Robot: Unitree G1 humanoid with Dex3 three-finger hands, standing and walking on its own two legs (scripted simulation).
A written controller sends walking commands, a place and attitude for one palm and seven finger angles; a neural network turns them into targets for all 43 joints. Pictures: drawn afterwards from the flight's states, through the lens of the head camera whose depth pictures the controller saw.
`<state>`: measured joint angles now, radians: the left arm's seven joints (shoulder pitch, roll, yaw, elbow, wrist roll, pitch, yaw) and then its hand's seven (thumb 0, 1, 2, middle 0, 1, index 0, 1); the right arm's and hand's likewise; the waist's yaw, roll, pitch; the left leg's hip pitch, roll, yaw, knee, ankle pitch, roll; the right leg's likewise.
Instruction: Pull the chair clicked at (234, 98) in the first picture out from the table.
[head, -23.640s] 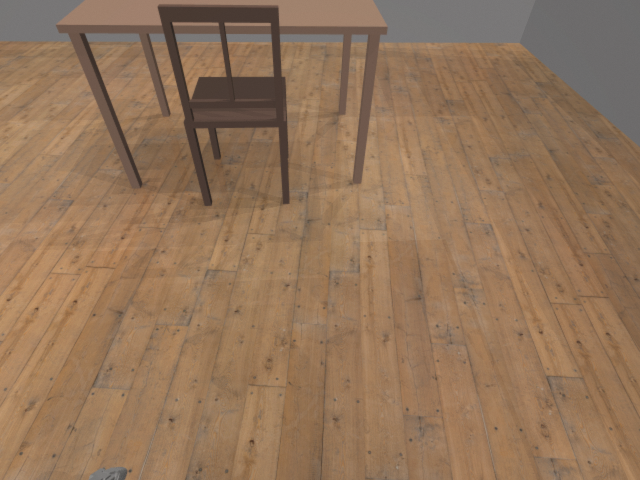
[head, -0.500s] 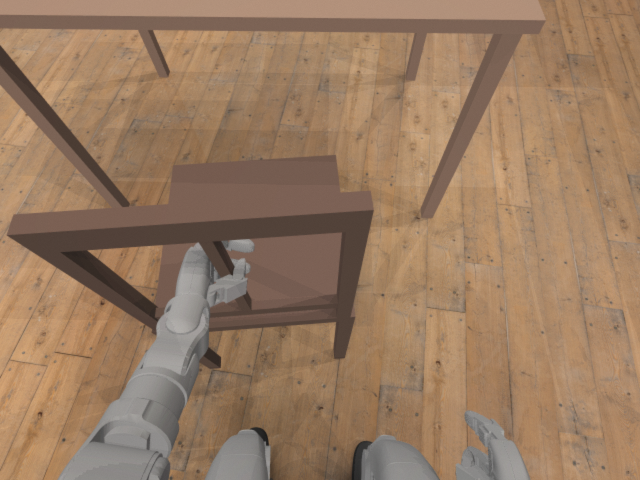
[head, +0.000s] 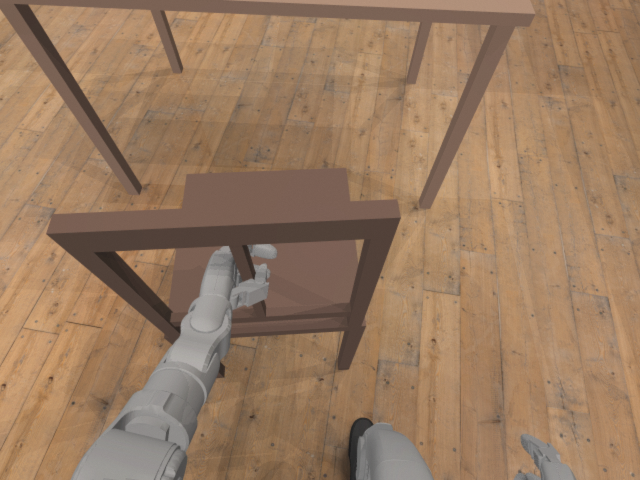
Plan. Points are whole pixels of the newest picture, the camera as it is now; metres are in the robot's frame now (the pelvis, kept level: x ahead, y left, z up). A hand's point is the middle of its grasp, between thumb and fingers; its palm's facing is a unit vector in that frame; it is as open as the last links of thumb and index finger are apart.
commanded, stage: stop walking, hand still on the chair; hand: left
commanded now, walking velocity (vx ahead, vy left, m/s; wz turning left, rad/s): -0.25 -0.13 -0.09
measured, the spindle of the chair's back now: (251, 282) +0.38 +0.11 -0.10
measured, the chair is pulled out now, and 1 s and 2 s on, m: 0.49 0.59 0.59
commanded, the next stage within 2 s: open the thumb and straighten the fingers in 0.96 s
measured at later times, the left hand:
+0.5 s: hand (249, 356) +0.26 +0.09 -0.06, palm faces -0.08 -0.98 -0.16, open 4.9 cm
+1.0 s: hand (248, 356) +0.26 +0.10 -0.06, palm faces -0.14 -0.98 -0.16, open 5.0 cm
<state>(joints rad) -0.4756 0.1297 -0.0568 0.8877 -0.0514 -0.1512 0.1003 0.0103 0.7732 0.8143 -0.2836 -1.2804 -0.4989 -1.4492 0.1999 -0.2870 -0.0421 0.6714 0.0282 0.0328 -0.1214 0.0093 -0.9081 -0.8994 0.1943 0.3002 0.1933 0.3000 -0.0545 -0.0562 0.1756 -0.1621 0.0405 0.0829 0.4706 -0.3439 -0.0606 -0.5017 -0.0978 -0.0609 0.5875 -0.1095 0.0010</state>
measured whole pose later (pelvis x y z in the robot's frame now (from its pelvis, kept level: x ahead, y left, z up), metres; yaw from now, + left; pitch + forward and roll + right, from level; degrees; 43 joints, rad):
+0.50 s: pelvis -0.04 +0.00 +0.01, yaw -3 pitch -2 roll +1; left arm -0.26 0.10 -0.04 0.89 -0.04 -0.14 0.08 0.02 0.77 0.82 -0.31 -1.25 -0.50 -1.45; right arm 0.25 -0.24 -0.01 0.69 0.02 0.02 -0.09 0.01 -0.91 -0.90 0.20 0.30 0.20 0.30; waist -0.03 0.02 0.09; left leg -0.19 0.07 0.04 0.50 -0.28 -0.02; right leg -0.28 -0.01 -0.05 0.52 -0.21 -0.02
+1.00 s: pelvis -0.02 +0.01 +0.01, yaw -5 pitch -2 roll +1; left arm -0.18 0.09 -0.10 0.82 -0.03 -0.15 0.08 0.02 0.73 0.88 -0.32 -1.32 -0.50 -1.45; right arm 0.21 -0.19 0.01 0.70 0.02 0.02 -0.10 0.01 -0.90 -0.90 0.20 0.30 0.20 0.30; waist -0.01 0.02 0.08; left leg -0.14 0.05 0.07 0.45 -0.27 -0.04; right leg -0.26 -0.02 -0.01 0.49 -0.21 0.00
